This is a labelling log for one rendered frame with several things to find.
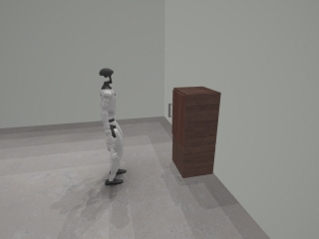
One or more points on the right robot forearm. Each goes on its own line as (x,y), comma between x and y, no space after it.
(106,123)

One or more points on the robot right hand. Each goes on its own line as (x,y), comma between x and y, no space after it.
(110,141)

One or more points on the left robot thigh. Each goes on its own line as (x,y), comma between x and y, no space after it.
(120,131)

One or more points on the right robot upper arm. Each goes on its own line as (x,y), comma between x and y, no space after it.
(107,95)

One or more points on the handle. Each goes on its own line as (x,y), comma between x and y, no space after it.
(169,109)

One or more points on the robot torso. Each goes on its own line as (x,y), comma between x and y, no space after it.
(111,108)

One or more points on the cupboard door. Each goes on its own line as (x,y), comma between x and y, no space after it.
(178,119)

